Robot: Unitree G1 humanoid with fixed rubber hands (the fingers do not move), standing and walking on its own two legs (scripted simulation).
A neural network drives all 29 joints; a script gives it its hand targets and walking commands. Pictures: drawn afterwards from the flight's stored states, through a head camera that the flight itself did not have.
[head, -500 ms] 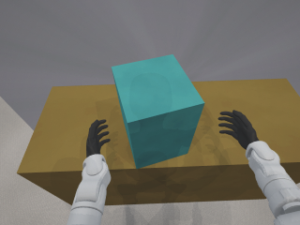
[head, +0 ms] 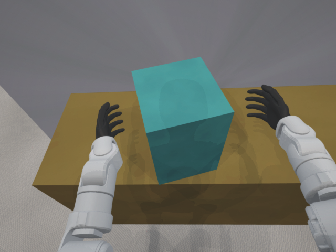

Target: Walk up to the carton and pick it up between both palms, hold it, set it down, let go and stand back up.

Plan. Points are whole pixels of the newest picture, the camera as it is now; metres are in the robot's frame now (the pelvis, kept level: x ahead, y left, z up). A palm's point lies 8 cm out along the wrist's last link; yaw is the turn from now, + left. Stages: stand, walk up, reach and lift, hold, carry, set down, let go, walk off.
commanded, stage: reach and lift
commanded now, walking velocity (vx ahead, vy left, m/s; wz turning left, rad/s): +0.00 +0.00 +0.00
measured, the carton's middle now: (178, 125) +0.48 +0.07 -0.03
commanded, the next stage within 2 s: none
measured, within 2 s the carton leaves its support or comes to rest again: neither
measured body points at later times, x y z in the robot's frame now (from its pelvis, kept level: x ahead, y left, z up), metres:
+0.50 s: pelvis +0.00 +0.00 +0.00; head +0.08 -0.02 +0.44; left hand +0.39 +0.25 +0.12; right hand +0.52 -0.13 +0.12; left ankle +0.00 +0.17 -0.74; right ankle +0.02 -0.07 -0.74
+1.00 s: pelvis +0.01 +0.01 +0.00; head +0.11 -0.02 +0.43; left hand +0.43 +0.25 +0.12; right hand +0.56 -0.12 +0.14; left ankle +0.00 +0.17 -0.74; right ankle +0.02 -0.07 -0.74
